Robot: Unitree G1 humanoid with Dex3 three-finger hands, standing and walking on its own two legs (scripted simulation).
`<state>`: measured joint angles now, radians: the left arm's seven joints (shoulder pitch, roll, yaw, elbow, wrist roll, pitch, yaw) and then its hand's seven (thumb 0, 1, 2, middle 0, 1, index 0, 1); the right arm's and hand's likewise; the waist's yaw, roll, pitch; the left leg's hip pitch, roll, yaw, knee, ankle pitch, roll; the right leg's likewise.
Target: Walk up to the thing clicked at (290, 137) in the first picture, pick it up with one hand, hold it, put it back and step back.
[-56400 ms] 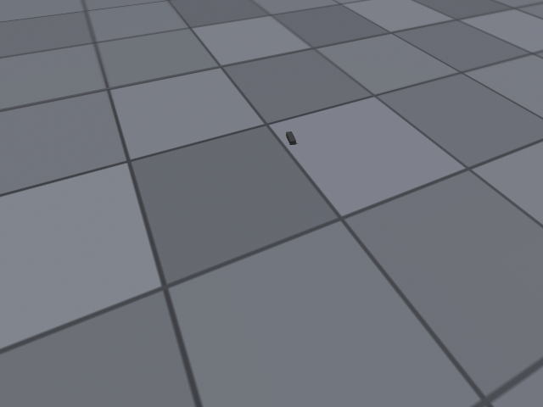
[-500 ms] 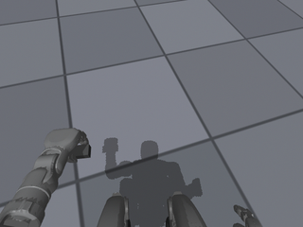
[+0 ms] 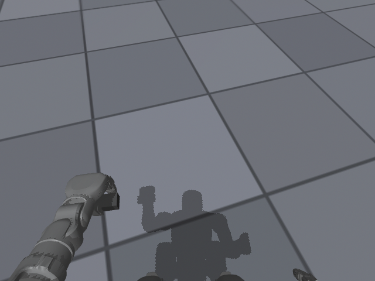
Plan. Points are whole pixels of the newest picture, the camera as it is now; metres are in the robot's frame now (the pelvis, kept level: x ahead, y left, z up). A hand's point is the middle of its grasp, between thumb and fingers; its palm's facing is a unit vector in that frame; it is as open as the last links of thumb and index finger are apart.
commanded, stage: hold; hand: left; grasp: from above
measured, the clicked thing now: (99, 203) +0.33 +0.23 -0.11
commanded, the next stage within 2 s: crouch in 1.94 s
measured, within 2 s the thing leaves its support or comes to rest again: neither
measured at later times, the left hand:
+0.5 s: hand (89, 197) +0.32 +0.22 -0.03, palm faces -0.45 -0.05 -0.89, open 6.8 cm
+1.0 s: hand (91, 199) +0.30 +0.21 -0.01, palm faces -0.45 -0.05 -0.89, open 6.8 cm
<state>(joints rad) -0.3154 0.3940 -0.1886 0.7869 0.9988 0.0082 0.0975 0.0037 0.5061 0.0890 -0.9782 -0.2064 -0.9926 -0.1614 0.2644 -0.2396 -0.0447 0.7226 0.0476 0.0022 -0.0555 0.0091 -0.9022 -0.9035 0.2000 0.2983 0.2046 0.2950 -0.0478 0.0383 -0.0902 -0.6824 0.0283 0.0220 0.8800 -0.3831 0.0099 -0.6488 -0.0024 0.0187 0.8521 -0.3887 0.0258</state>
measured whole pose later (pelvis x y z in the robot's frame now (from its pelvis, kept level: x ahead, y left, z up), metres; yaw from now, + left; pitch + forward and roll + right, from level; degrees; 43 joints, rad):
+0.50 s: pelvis +0.01 +0.00 +0.02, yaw +0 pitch +6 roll +0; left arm -0.26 0.41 -0.19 0.68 1.01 -0.03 0.01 0.00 0.49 0.13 -0.97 -0.22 -0.98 -0.18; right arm 0.23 -0.26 -0.05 0.69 0.06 0.05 -0.05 0.01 -0.90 -0.90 0.20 0.30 0.20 0.29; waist -0.01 0.04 -0.07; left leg -0.49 0.02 0.03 0.71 -0.33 0.01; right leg -0.47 -0.01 0.03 0.70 -0.34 0.02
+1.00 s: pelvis +0.01 -0.01 +0.03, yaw +0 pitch +4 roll +0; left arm -0.21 0.40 -0.20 0.59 1.00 -0.03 -0.03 0.01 0.49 0.11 -0.96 -0.24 -0.98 -0.19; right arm 0.20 -0.26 -0.04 0.67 0.07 0.06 -0.07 0.01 -0.91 -0.90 0.20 0.30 0.20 0.29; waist 0.00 0.05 -0.04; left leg -0.40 0.02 0.04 0.62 -0.29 0.00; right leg -0.39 -0.01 0.03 0.64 -0.31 0.02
